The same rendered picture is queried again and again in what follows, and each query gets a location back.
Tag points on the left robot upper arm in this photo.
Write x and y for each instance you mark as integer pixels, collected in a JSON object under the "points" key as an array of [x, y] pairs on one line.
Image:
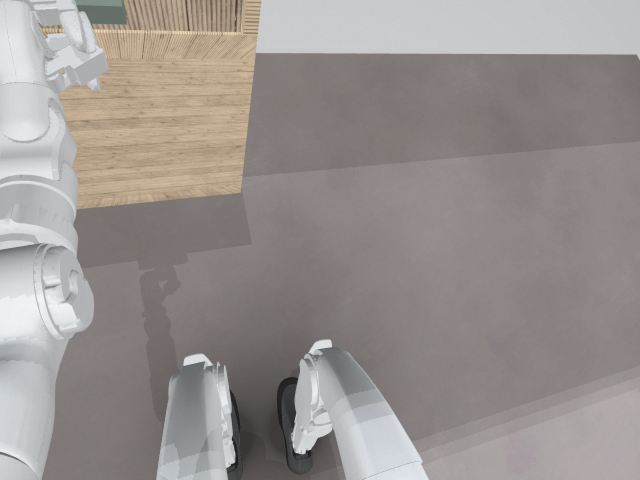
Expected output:
{"points": [[44, 301]]}

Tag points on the handle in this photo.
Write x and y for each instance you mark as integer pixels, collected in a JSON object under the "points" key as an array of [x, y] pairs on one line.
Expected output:
{"points": [[103, 11]]}

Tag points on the left robot hand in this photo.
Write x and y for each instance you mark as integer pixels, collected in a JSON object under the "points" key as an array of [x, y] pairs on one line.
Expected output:
{"points": [[24, 50]]}

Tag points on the cabinet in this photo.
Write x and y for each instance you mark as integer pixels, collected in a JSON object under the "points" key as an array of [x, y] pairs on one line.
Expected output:
{"points": [[171, 118]]}

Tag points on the robot left thigh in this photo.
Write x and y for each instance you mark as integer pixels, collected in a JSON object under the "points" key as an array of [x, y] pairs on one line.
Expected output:
{"points": [[192, 445]]}

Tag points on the drawer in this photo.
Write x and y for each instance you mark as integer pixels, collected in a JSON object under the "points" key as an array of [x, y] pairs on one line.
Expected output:
{"points": [[178, 15]]}

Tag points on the robot left shin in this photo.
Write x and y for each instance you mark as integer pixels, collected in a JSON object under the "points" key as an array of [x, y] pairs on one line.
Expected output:
{"points": [[227, 431]]}

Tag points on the left robot forearm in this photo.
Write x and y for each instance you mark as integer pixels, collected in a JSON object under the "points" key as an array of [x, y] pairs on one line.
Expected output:
{"points": [[38, 186]]}

